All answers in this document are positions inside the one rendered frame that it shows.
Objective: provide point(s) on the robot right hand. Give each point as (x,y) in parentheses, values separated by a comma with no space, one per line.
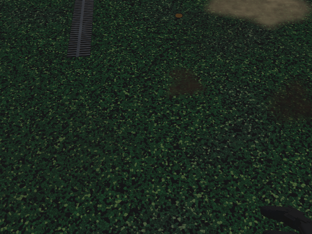
(291,216)

